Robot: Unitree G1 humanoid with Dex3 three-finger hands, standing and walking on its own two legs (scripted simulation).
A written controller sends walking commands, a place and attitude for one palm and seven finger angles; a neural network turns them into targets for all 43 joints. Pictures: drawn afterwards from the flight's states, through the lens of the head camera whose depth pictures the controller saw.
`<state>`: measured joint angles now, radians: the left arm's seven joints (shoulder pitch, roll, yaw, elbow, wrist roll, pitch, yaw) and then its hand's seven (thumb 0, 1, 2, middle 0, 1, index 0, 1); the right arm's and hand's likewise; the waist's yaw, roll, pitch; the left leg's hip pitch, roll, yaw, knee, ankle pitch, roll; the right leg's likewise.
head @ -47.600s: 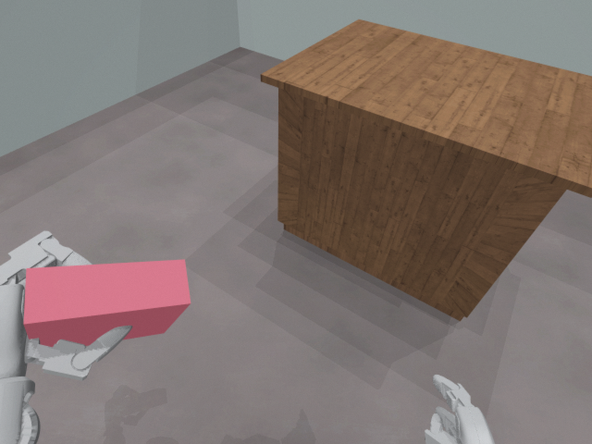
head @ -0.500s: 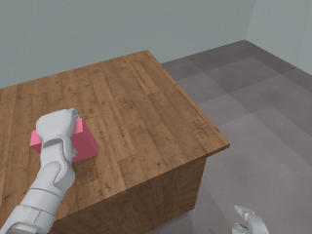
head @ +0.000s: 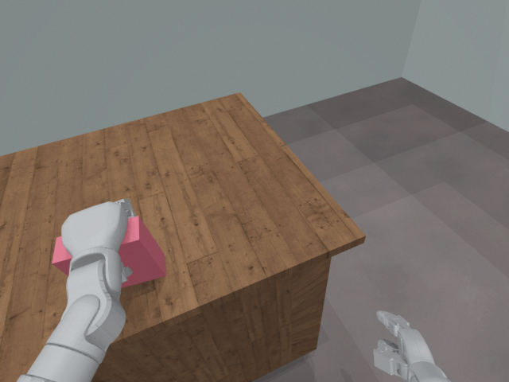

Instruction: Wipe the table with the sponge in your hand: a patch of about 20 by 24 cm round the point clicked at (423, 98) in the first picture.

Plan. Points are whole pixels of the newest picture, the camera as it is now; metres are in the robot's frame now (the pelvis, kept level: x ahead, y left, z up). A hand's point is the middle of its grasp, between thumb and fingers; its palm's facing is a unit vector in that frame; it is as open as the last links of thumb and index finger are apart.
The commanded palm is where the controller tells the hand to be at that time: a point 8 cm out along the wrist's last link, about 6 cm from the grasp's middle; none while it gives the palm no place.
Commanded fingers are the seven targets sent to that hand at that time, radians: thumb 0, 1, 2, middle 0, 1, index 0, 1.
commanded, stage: slide across to the third lane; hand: left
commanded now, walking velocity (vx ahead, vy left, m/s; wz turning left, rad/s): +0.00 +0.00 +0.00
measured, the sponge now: (121, 264) +0.29 +0.28 +0.04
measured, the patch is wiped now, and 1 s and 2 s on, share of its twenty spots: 0.75 0.90 0.95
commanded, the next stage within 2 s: wipe forward along the third lane in 0.76 s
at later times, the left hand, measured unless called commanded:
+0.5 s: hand (129, 250) +0.28 +0.24 +0.09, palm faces +0.03 -0.05 -1.00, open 8.9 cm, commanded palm +0.26 +0.21 +0.14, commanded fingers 0.00 0.10 1.30 -1.20 -1.60 -1.20 -1.60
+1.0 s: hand (156, 238) +0.31 +0.20 +0.09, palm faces +0.02 -0.05 -1.00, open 9.0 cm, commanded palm +0.29 +0.19 +0.13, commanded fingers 0.00 0.10 1.30 -1.20 -1.60 -1.20 -1.60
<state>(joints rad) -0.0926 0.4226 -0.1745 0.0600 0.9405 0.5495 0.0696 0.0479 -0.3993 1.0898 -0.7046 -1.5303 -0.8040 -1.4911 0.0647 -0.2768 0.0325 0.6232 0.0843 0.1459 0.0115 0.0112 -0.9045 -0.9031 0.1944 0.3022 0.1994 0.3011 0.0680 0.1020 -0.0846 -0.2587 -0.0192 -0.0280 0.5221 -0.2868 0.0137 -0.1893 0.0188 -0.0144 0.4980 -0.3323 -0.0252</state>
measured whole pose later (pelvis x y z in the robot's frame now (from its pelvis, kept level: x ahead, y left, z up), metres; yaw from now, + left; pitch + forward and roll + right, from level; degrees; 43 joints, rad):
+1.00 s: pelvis -0.03 -0.02 +0.00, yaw +1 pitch +0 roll +1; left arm -0.42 0.29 -0.34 0.42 0.93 0.59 0.10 0.01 -0.46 1.11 -0.79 -1.47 -0.88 -1.39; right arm 0.06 -0.26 0.04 0.72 0.09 0.13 0.01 0.01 -0.90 -0.90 0.19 0.30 0.20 0.30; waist 0.08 0.09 -0.08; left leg -0.27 -0.02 -0.05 0.51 -0.23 -0.01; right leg -0.22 0.02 -0.04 0.54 -0.31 -0.05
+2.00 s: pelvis -0.04 -0.05 -0.01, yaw +0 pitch +9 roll +0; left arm -0.83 0.51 -0.08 1.08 0.98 0.24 0.12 0.01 -0.60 1.19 -0.88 -1.41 -0.93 -1.41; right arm 0.25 -0.30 0.00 0.76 0.07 0.10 -0.02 0.01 -0.91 -0.90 0.19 0.30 0.20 0.30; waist -0.06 0.08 -0.11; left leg -0.52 0.04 -0.07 0.60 -0.25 0.03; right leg -0.46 0.09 -0.06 0.59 -0.29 -0.10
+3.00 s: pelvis +0.00 +0.03 +0.00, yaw -1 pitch +11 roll -2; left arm -0.83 0.42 -0.16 1.04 0.97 0.33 0.23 -0.02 -0.49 1.15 -0.79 -1.48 -0.84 -1.50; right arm 0.26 -0.25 -0.01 0.77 0.07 0.14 0.03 0.01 -0.91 -0.90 0.20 0.30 0.20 0.30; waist -0.04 0.06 -0.16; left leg -0.49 -0.02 -0.01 0.59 -0.30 0.04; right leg -0.40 0.02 0.01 0.50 -0.30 0.00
